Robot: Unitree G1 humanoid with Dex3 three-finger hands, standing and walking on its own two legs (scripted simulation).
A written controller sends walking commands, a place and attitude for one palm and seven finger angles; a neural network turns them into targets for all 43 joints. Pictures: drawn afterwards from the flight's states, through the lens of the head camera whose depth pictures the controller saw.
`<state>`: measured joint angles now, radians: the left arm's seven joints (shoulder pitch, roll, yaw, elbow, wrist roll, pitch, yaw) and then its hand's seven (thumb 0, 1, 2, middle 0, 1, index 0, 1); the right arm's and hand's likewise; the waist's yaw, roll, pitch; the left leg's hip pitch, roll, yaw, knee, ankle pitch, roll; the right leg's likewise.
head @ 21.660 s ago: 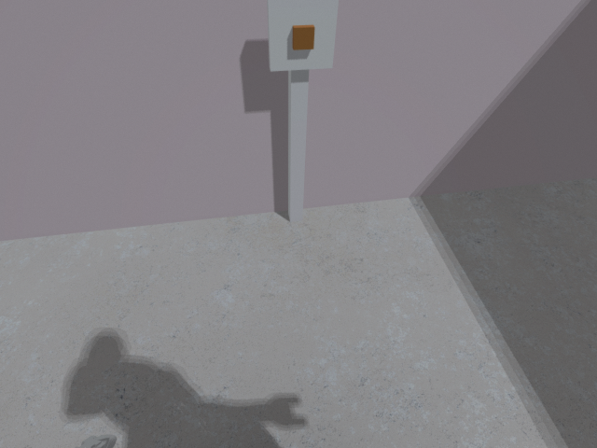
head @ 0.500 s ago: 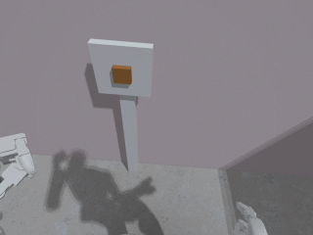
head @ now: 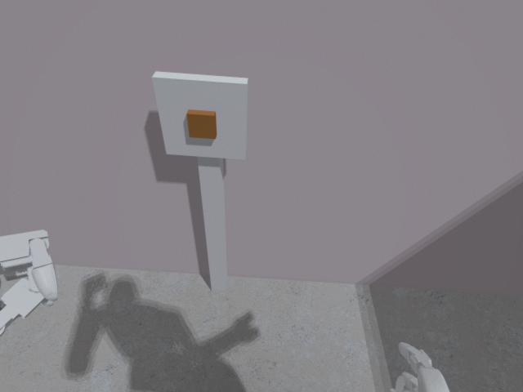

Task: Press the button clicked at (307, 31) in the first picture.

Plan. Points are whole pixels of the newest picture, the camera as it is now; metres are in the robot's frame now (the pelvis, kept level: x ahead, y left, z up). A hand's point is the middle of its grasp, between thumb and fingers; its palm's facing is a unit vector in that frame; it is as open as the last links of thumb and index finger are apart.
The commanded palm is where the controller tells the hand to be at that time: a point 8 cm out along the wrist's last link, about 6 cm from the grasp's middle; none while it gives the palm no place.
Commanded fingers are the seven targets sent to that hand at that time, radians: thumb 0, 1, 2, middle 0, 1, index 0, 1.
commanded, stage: step back with the hand held close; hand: left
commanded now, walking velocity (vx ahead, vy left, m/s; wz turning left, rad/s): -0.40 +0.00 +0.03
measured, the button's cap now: (202, 123) +0.66 +0.18 +0.08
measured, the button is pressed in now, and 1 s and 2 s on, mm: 0 0 0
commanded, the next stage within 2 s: stop stepping back and stand still in 0.02 s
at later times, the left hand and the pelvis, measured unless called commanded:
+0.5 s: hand out of the picture +0.08 +0.26 +0.17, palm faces +0.48 -0.81 -0.33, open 3.1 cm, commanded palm +0.03 +0.29 +0.19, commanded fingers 0.00 0.90 0.90 -1.30 -1.50 -1.30 -1.50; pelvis -0.10 +0.01 +0.00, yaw +1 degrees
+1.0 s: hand out of the picture +0.08 +0.25 +0.17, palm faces +0.43 -0.81 -0.41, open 3.1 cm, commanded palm +0.02 +0.29 +0.19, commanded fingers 0.00 0.90 0.90 -1.30 -1.50 -1.30 -1.50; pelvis -0.11 +0.00 +0.01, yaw +1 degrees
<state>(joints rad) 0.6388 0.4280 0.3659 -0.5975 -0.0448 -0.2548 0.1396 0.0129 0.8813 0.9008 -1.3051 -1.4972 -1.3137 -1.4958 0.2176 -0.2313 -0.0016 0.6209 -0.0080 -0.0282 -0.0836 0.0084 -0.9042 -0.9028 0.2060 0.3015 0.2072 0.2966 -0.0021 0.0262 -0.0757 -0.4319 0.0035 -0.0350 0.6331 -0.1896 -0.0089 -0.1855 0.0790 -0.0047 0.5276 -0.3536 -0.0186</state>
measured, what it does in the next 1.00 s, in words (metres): walks backwards: right foot, then left foot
